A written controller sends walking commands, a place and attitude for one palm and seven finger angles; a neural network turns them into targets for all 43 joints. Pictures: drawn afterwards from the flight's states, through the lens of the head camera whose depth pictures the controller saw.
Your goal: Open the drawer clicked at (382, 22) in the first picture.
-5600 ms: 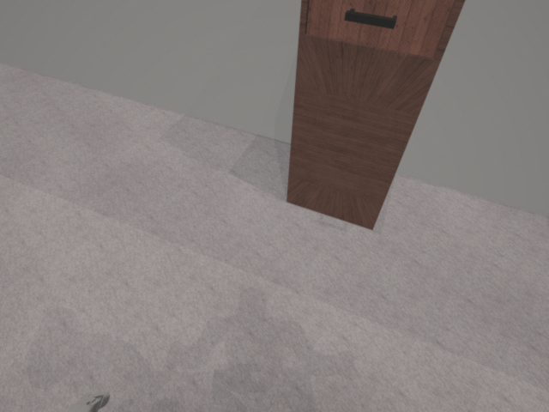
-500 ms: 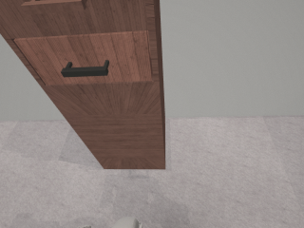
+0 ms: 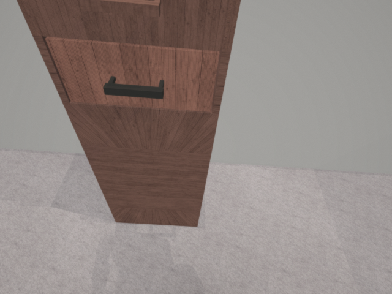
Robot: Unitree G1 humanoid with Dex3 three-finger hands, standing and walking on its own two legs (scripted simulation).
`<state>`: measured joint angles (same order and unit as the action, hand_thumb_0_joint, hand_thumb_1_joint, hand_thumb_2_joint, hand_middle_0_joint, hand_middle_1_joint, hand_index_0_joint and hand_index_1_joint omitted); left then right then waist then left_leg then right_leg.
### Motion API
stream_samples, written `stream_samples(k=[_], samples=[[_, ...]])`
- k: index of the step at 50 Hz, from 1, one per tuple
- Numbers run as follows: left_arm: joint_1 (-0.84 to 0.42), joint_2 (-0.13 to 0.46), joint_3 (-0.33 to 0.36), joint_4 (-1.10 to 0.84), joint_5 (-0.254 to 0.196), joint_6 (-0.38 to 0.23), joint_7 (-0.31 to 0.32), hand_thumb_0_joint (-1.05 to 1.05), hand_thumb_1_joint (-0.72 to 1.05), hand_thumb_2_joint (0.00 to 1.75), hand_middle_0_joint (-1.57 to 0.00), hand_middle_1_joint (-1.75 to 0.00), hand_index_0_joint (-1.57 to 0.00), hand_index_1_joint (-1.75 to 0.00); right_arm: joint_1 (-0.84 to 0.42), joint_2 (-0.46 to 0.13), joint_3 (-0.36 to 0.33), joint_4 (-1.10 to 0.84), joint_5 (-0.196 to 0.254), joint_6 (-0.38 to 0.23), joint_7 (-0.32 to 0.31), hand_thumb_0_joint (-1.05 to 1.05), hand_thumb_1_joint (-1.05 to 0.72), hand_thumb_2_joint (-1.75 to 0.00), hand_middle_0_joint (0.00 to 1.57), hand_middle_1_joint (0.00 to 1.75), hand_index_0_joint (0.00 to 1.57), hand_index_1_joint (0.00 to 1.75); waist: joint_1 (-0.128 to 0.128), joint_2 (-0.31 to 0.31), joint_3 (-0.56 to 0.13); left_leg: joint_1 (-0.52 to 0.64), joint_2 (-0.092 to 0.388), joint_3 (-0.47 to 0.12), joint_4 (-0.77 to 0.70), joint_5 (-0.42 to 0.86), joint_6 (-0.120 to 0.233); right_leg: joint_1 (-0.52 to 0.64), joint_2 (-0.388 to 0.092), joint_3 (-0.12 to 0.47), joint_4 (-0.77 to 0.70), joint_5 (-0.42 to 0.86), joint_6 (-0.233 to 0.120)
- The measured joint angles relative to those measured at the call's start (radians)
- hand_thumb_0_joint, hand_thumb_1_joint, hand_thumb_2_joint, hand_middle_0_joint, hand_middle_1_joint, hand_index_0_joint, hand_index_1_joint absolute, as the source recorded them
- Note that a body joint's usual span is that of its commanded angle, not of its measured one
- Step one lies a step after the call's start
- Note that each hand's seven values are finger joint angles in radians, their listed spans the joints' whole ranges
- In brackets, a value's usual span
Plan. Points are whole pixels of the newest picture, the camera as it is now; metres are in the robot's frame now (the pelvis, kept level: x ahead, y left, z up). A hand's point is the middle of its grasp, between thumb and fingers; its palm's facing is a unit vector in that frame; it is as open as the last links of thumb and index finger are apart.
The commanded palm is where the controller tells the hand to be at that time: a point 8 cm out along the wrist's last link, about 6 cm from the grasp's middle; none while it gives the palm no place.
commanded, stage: come to a stop and stand still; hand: left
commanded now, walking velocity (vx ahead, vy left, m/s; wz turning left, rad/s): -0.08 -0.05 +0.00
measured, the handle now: (135, 86) +0.54 +0.19 +0.12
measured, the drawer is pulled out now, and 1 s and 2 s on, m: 0.00 0.00 0.00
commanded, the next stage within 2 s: look again from close up in 0.62 s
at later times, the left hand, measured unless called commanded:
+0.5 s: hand out of the picture +0.07 +0.13 -0.18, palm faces +0.07 -0.97 -0.22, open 7.2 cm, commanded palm none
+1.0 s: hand out of the picture +0.00 +0.14 -0.18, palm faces +0.03 -0.98 -0.19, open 7.4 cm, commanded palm none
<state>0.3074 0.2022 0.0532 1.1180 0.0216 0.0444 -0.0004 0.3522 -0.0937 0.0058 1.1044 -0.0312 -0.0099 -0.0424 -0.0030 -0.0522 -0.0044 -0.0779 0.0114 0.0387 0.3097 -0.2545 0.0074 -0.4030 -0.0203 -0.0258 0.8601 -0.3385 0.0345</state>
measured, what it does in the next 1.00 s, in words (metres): steps on the spot: right foot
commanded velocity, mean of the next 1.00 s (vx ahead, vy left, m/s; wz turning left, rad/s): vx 0.00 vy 0.00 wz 0.00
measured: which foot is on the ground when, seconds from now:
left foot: down 0.00-1.00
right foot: up 0.00-0.12, down 0.14-1.00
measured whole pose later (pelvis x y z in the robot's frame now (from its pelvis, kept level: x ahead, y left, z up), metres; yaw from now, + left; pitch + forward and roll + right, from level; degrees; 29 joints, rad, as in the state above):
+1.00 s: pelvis +0.01 -0.02 -0.01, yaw +0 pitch -1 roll +0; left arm 0.31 0.13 -0.01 1.11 0.01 -0.01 0.04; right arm 0.30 -0.16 0.01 1.07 -0.02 -0.01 -0.03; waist 0.00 0.03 0.02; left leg -0.17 0.03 0.07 0.51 -0.33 0.01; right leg -0.21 0.00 -0.08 0.51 -0.28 -0.02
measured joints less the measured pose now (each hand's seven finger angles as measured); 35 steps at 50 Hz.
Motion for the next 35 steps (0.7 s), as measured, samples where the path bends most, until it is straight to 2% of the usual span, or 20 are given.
stream_samples(k=[4, 6, 7, 9, 12, 15, 17, 21, 35], samples=[[-0.040, -0.022, -0.006, 0.003, -0.010, 0.004, 0.002, 0.01, 0.91, 0.90, -0.19, -0.30, -0.20, -0.30, 0.008, 0.010, -0.008, 0.019, -0.002, 0.000, -0.008, 0.00, -0.91, -0.90, 0.21, 0.30, 0.21, 0.30, -0.025, 0.012, 0.041, -0.006, 0.008, 0.006, 0.034, -0.026, -0.012, 0.050, -0.006, -0.020, -0.119, -0.042, -0.006], [-0.066, -0.032, -0.008, -0.003, -0.013, -0.004, 0.008, 0.01, 0.91, 0.90, -0.19, -0.30, -0.20, -0.30, 0.009, 0.006, -0.016, 0.032, 0.001, 0.004, -0.008, 0.00, -0.91, -0.90, 0.21, 0.30, 0.21, 0.30, -0.032, 0.022, 0.056, -0.016, 0.012, 0.009, 0.071, -0.050, -0.022, 0.094, -0.007, -0.030, -0.238, 0.008, -0.014], [-0.076, -0.030, -0.007, -0.005, -0.013, -0.011, 0.013, 0.01, 0.92, 0.90, -0.19, -0.30, -0.20, -0.30, 0.012, 0.004, -0.019, 0.039, 0.003, 0.005, -0.008, 0.00, -0.91, -0.90, 0.21, 0.30, 0.21, 0.30, -0.034, 0.024, 0.060, -0.024, 0.012, 0.011, 0.096, -0.067, -0.029, 0.123, -0.009, -0.034, -0.312, 0.072, -0.018], [-0.099, -0.038, -0.009, 0.000, -0.015, -0.032, 0.022, 0.02, 0.93, 0.90, -0.19, -0.30, -0.20, -0.30, 0.009, -0.011, -0.025, 0.055, 0.012, 0.008, -0.005, 0.00, -0.91, -0.90, 0.21, 0.30, 0.21, 0.30, -0.036, 0.057, 0.069, -0.043, 0.036, 0.004, 0.159, -0.105, -0.043, 0.151, 0.012, -0.049, -0.352, 0.069, -0.052], [-0.123, -0.049, -0.017, -0.003, -0.016, -0.055, 0.033, 0.02, 0.93, 0.90, -0.19, -0.30, -0.20, -0.30, 0.002, -0.027, -0.028, 0.065, 0.017, 0.024, -0.005, 0.00, -0.91, -0.90, 0.20, 0.30, 0.20, 0.30, -0.046, 0.088, 0.062, -0.080, 0.059, 0.002, 0.234, -0.156, -0.036, 0.173, 0.030, -0.080, -0.361, 0.053, -0.082], [-0.143, -0.053, -0.022, -0.009, -0.016, -0.061, 0.043, 0.01, 0.93, 0.90, -0.20, -0.30, -0.20, -0.30, -0.020, -0.037, -0.029, 0.067, 0.019, 0.031, -0.006, 0.01, -0.91, -0.90, 0.20, 0.30, 0.20, 0.30, -0.036, 0.091, 0.055, -0.109, 0.068, 0.006, 0.264, -0.155, -0.032, 0.199, 0.038, -0.101, -0.381, 0.055, -0.094], [-0.151, -0.056, -0.025, -0.008, -0.019, -0.059, 0.046, 0.01, 0.94, 0.90, -0.20, -0.30, -0.20, -0.30, -0.039, -0.045, -0.029, 0.065, 0.018, 0.027, -0.005, 0.01, -0.91, -0.90, 0.20, 0.30, 0.20, 0.30, -0.030, 0.097, 0.053, -0.101, 0.078, 0.006, 0.211, -0.071, -0.034, 0.211, 0.048, -0.112, -0.378, 0.049, -0.095], [-0.142, -0.042, -0.024, 0.004, -0.023, -0.048, 0.048, 0.00, 0.95, 0.90, -0.20, -0.30, -0.20, -0.30, -0.081, -0.040, -0.022, 0.064, 0.014, 0.018, -0.002, 0.00, -0.91, -0.90, 0.20, 0.30, 0.20, 0.29, -0.015, 0.064, 0.032, -0.054, 0.075, 0.022, 0.155, -0.059, -0.063, 0.237, 0.047, -0.099, -0.400, 0.050, -0.095], [-0.046, -0.054, -0.048, 0.039, -0.021, -0.052, 0.040, 0.01, 0.92, 0.90, -0.20, -0.30, -0.20, -0.30, -0.130, -0.070, -0.011, 0.041, 0.014, 0.012, -0.001, 0.01, -0.93, -0.90, 0.20, 0.30, 0.20, 0.29, 0.010, 0.068, 0.033, -0.006, 0.075, 0.037, 0.064, -0.016, -0.067, 0.273, 0.054, -0.088, -0.474, 0.089, -0.097]])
